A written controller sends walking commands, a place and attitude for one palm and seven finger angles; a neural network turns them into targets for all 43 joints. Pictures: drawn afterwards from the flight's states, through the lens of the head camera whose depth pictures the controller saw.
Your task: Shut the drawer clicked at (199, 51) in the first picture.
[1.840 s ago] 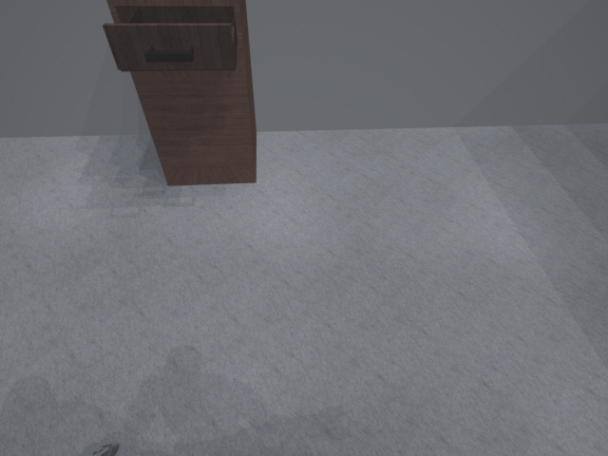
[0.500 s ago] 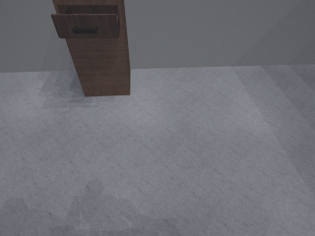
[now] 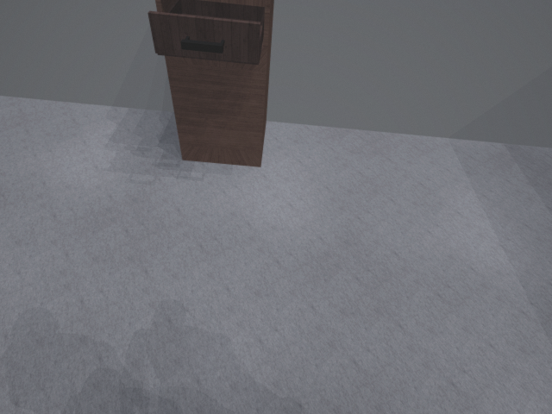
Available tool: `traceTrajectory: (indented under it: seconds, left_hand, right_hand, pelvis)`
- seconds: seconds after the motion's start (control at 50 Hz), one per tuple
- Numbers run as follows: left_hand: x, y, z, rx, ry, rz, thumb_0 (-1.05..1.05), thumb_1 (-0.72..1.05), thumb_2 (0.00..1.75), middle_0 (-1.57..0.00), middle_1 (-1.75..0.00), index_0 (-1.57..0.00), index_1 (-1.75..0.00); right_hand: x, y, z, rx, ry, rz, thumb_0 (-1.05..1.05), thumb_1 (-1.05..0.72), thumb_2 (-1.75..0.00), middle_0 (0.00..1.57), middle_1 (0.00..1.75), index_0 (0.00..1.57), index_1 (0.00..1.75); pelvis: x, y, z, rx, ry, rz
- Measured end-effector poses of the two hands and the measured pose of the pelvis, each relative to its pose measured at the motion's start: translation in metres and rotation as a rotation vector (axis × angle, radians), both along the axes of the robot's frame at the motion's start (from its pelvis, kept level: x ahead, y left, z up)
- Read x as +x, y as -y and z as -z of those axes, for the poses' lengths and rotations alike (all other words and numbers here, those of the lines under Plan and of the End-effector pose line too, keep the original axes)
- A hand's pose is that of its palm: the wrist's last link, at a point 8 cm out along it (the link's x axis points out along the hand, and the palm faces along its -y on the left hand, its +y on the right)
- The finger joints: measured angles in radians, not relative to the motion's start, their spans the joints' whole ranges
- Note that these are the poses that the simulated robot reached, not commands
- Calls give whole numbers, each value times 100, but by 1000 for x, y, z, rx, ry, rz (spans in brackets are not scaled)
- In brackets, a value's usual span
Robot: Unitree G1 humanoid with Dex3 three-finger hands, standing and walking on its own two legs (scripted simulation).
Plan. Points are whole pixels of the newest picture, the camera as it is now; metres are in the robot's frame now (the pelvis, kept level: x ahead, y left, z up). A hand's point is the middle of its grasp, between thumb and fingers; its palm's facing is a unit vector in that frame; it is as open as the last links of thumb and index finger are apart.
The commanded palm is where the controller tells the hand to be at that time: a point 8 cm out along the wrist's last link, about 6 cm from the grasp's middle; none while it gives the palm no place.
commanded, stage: walk to a spot facing it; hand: left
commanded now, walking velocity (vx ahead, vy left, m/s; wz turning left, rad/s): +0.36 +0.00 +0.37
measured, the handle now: (203, 43) +1.27 +0.31 -0.03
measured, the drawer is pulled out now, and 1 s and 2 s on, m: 0.17 0.17 0.17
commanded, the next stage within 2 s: turn to face it in 0.94 s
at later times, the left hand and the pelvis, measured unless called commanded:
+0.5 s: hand (181, 328) +0.30 +0.19 -0.17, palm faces +0.11 -0.98 -0.17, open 7.3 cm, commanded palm none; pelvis +0.21 +0.00 -0.02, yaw +9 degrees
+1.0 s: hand (153, 323) +0.31 +0.25 -0.19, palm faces +0.38 -0.91 -0.17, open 7.3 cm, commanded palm none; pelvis +0.43 +0.09 -0.01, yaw +18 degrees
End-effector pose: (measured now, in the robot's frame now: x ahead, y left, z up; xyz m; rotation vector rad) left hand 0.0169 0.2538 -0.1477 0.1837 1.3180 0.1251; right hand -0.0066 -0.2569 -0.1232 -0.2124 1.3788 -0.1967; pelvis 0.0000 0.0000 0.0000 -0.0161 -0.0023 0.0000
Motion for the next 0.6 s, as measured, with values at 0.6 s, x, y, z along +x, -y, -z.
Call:
traceTrajectory:
  seconds: [0.6]
  left_hand:
    - [277, 20, -10, -3, 216, -176, 1, 91, 89, -20, -30, -20, -30]
  right_hand:
    - [259, -26, 30, 77, -96, -112, 1, -90, -90, 20, 30, 20, 30]
  pelvis:
    - [251, 0, 9, 3, 3, -203]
